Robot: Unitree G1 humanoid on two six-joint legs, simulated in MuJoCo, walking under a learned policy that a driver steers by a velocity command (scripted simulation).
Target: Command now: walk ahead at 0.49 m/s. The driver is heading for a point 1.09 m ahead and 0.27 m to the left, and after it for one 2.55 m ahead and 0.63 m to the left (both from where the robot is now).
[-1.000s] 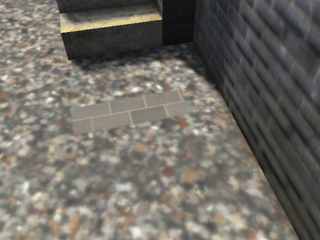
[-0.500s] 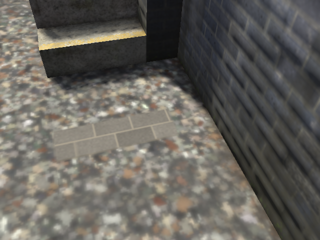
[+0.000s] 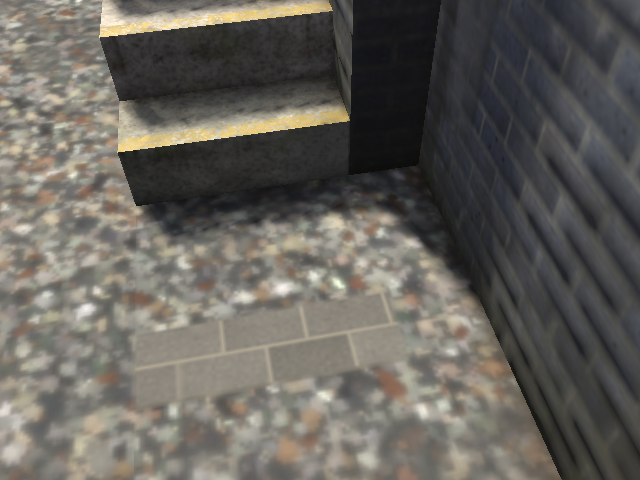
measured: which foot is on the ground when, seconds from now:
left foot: up 0.00-0.20, down 0.22-0.78, up 0.80-1.00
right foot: down 0.00-0.22, up 0.24-0.74, down 0.76-1.00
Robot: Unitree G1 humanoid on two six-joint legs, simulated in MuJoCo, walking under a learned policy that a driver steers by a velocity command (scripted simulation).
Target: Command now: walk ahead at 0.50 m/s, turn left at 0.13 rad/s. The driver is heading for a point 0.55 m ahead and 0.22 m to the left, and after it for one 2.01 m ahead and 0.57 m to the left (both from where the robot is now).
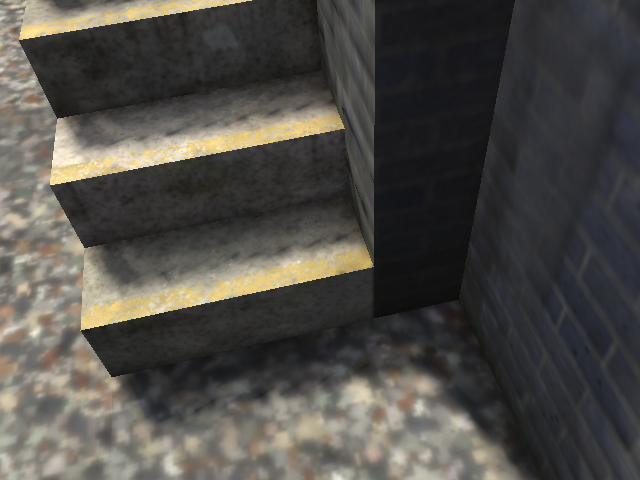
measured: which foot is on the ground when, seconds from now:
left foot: up 0.00-0.26, down 0.28-0.84, up 0.86-1.00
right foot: down 0.00-0.30, up 0.32-0.80, down 0.82-1.00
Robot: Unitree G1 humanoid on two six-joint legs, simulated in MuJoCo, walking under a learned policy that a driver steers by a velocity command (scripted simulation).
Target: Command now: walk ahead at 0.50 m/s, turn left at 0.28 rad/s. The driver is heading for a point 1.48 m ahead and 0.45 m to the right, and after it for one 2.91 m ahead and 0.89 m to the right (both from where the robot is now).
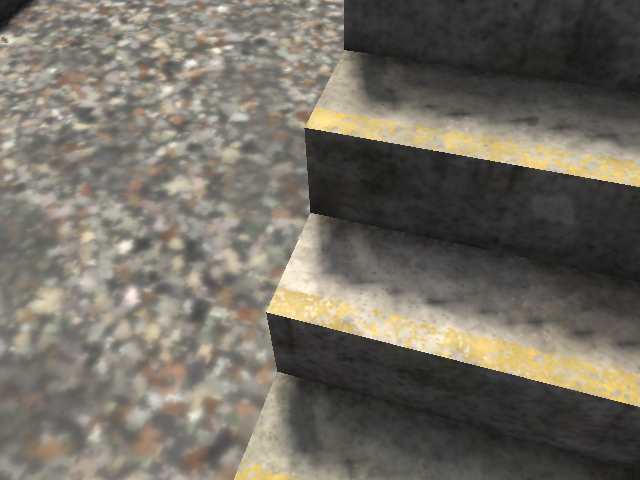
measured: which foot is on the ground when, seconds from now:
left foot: up 0.00-0.18, down 0.20-0.78, up 0.80-1.00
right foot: down 0.00-0.20, up 0.22-0.74, down 0.76-1.00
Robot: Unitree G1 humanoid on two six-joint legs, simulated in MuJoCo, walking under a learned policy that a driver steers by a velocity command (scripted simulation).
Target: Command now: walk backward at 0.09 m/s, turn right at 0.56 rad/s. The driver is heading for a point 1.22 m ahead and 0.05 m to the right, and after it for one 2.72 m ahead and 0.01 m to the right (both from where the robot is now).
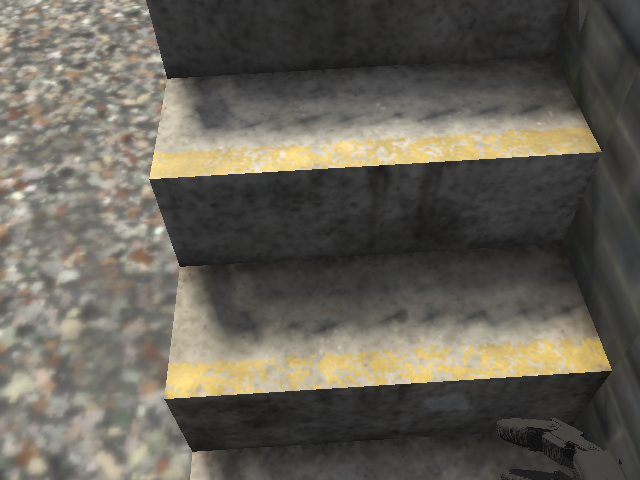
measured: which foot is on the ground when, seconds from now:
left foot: up 0.00-0.40, down 0.42-1.00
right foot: down 0.00-0.48, up 0.50-0.96, down 0.98-1.00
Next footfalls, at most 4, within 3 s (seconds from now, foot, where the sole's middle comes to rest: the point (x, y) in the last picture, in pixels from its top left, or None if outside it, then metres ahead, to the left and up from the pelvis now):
0.42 left None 0.32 0.18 -0.53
0.98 right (411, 318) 0.58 -0.11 -0.33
1.40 left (281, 118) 0.82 0.07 -0.12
1.92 right None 1.03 -0.21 0.08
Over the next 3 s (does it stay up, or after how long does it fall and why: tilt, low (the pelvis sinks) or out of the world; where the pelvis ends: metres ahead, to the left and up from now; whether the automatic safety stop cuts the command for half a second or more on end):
stays up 1.09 -0.08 0.96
